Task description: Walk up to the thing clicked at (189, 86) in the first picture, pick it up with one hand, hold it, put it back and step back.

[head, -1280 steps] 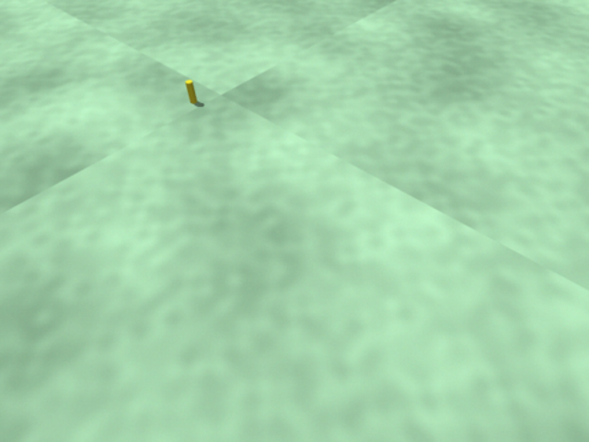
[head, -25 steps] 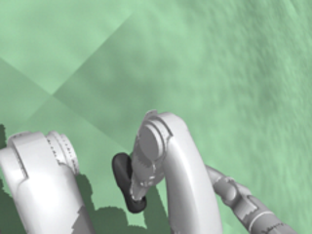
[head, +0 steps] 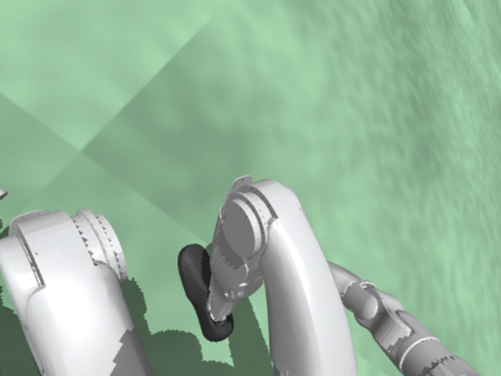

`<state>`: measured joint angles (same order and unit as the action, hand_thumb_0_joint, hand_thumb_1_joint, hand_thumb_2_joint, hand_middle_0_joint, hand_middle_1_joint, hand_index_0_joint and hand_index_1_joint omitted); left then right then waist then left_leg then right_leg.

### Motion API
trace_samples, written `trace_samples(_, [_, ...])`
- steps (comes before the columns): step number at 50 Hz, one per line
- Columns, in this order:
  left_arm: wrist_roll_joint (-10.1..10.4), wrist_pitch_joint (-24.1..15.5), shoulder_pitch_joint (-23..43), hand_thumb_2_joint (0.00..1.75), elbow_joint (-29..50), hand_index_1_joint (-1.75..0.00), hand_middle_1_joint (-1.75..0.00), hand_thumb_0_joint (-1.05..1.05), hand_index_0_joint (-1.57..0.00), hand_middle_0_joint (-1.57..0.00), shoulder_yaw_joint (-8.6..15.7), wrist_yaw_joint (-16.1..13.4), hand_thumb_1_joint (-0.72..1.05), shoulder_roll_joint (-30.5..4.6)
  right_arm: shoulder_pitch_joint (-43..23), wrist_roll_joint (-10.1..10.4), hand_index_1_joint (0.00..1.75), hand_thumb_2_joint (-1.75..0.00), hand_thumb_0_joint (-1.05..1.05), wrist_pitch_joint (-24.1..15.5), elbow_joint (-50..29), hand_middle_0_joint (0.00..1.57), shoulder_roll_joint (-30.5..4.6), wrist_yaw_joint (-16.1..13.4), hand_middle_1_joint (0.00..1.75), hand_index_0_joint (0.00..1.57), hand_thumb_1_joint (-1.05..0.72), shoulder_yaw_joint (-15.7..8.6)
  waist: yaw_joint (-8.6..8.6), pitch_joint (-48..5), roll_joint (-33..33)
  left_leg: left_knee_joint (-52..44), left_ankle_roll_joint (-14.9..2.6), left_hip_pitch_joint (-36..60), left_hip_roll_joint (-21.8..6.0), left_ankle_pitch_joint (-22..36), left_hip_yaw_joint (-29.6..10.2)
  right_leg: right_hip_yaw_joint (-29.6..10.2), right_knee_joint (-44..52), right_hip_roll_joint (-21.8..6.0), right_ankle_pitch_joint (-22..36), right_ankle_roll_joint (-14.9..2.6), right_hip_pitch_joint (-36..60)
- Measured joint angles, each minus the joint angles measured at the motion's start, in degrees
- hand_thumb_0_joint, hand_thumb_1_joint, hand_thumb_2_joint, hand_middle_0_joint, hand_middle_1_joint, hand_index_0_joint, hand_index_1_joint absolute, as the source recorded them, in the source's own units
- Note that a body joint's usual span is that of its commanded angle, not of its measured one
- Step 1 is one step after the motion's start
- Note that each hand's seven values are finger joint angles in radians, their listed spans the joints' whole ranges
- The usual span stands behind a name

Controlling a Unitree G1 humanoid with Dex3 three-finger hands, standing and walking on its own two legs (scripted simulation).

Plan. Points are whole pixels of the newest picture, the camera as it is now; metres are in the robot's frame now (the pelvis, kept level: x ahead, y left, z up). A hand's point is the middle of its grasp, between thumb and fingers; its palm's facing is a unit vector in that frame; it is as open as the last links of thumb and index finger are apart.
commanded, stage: withdraw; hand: left
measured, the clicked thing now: out of the picture +0.39 +0.30 -0.21
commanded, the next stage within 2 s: rise in 0.26 s
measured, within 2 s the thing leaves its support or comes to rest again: neither
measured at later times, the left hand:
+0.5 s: hand out of the picture +0.36 +0.37 -0.08, palm faces +0.37 -0.92 -0.15, open 17.0 cm
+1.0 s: hand out of the picture +0.26 +0.34 +0.10, palm faces +0.31 -0.83 -0.47, open 17.4 cm
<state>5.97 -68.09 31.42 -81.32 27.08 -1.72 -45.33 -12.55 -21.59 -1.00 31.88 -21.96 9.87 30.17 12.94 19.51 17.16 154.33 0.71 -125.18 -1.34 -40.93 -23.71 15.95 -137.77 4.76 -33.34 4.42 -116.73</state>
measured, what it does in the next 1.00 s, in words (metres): rises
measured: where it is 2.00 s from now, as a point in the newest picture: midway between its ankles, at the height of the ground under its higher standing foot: (153, 345)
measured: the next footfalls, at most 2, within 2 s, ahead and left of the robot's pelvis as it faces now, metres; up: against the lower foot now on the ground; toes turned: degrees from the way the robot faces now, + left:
none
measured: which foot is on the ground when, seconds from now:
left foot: down 0.00-1.00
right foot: down 0.00-1.00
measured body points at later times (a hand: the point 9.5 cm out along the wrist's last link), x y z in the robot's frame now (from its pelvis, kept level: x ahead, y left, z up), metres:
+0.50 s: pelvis +0.01 +0.00 +0.03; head +0.18 +0.17 +0.41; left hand +0.33 +0.42 -0.07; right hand +0.23 -0.22 -0.03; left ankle +0.08 +0.12 -0.24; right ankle +0.15 -0.12 -0.24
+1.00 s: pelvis +0.03 -0.02 +0.19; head +0.22 +0.05 +0.59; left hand +0.24 +0.38 +0.13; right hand +0.26 -0.22 +0.06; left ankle +0.08 +0.12 -0.24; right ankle +0.15 -0.12 -0.24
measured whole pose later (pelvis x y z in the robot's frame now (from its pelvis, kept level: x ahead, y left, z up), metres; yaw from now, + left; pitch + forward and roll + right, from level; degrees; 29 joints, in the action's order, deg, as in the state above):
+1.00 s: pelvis +0.03 -0.02 +0.19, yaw +13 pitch +32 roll -4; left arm -1.4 -2.7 3.2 -22.2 16.8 -1.9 -25.8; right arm 4.2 2.6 7.4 30.7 -14.5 -0.8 -0.1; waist 1.6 -7.9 -0.4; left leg 113.0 0.7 -107.8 -3.1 -37.8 -4.1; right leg 2.8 -110.2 -0.1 -36.7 0.3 -106.0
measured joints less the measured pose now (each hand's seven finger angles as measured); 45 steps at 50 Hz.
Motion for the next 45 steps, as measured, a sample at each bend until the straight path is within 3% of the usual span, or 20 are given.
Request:
trace_samples(5, [-0.4,1.1,-0.7,0.34,3.4,-0.37,-0.34,0.0,-0.36,-0.39,2.5,0.9,-0.28,0.0,0.6,0.4,0.3,-0.91,0.0,0.4,-0.4,0.21,0.2,-0.2,0.3,0.2,-0.91,-0.6,-0.54,-0.1,-0.1,-0.1,-0.13,-0.1,-0.1,0.0,0.1,0.0,0.1,0.1,0.0,-0.16,0.0])
trace_samples(9, [-0.7,4.2,-2.6,0.29,11.0,-0.29,-0.27,-0.01,-0.27,-0.31,4.1,2.4,-0.31,0.3,2.7,1.3,0.3,-0.91,0.0,1.1,-0.3,0.21,0.7,-0.4,0.3,0.2,-0.91,-2.4,-1.66,-1.4,-0.9,-0.6,-0.08,-0.2,-0.1,-0.1,0.7,-0.3,0.3,-0.3,-0.4,-0.61,-0.1])
trace_samples(14, [1.3,10.6,-5.6,0.22,20.4,-0.2,-0.18,-0.01,-0.17,-0.21,1.5,5.4,-0.35,1.7,6.4,4.6,0.3,-0.91,0.0,1.8,0.6,0.21,1.2,-0.7,0.3,0.2,-0.91,-6.3,-3.58,-6.1,-3.8,-2.6,-0.42,-1.4,0.1,0.3,2.7,-1.5,1.0,-1.2,-1.3,-1.11,-1.1])
trace_samples(20, [4.7,17.2,-5.7,0.13,22.2,-0.12,-0.1,-0.01,-0.11,-0.13,-0.9,10.3,-0.42,4.3,8.0,8.9,0.3,-0.9,0.0,2.0,2.4,0.21,1.6,-1.8,0.3,0.21,-0.9,-10.2,-5.11,-11.5,-7.4,-5.5,-1.76,-2.7,-0.2,1.2,6.2,-3.7,2.2,-2.1,-1.9,-1.27,-2.3])
trace_samples(22, [0.6,20.1,-4.4,0.12,21.2,-0.1,-0.09,-0.01,-0.09,-0.11,-0.4,10.1,-0.44,4.3,8.5,10.6,0.3,-0.9,0.01,2.2,2.6,0.21,2.6,-2.2,0.3,0.21,-0.9,-12.5,-5.64,-12.5,-7.8,-6.5,-1.96,-2.6,-0.6,1.3,7.2,-4.4,2.5,-2.2,-1.9,-1.52,-2.6])
trace_samples(25, [-3.6,25.6,-3.4,0.1,21.6,-0.09,-0.08,-0.01,-0.08,-0.1,-0.4,9.2,-0.47,4.2,9.4,12.5,0.3,-0.9,0.01,3.3,2.3,0.21,4.0,-2.6,0.3,0.2,-0.89,-15.5,-6.02,-14.4,-8.7,-8.3,-2.0,-2.7,-0.8,1.5,8.7,-5.4,3.4,-2.5,-2.1,-2.14,-3.2])
trace_samples(30, [-8.2,34.4,-4.9,0.09,26.4,-0.08,-0.08,-0.01,-0.08,-0.09,1.1,7.6,-0.49,4.3,11.7,15.5,0.3,-0.91,0.01,5.0,1.9,0.21,5.6,-3.4,0.3,0.2,-0.91,-19.4,-6.43,-18.0,-11.1,-12.3,-1.89,-2.6,-0.8,1.8,11.3,-7.3,5.4,-3.4,-2.8,-2.7,-4.0])
trace_samples(36, [-8.8,44.9,-10.7,0.09,36.3,-0.07,-0.07,-0.01,-0.07,-0.08,0.2,5.3,-0.49,6.3,15.1,19.1,0.3,-0.91,0.01,7.3,2.8,0.21,6.4,-4.7,0.3,0.2,-0.91,-25.0,-8.54,-22.6,-14.8,-18.4,-1.84,-1.3,-1.0,2.0,15.0,-10.1,8.9,-4.3,-3.5,-2.67,-4.4])
trace_samples(40, [-8.4,52.1,-16.1,0.08,44.4,-0.07,-0.06,-0.01,-0.06,-0.07,-2.9,3.7,-0.51,9.9,16.4,21.2,0.3,-0.91,0.01,8.5,3.0,0.21,6.7,-5.8,0.3,0.2,-0.9,-28.1,-10.32,-24.8,-16.5,-23.9,-1.63,1.7,-1.3,2.2,17.2,-11.9,12.8,-4.5,-3.6,-2.41,-2.7])
trace_samples(45, [-8.2,59.8,-23.2,0.07,53.8,-0.06,-0.06,-0.01,-0.06,-0.06,-7.0,2.0,-0.53,15.3,16.9,23.2,0.3,-0.91,0.01,9.2,1.0,0.21,7.0,-7.9,0.3,0.2,-0.9,-29.8,-11.37,-26.3,-17.5,-32.1,-0.87,8.2,-1.6,2.6,18.8,-12.9,19.5,-4.7,-3.5,-3.17,2.4])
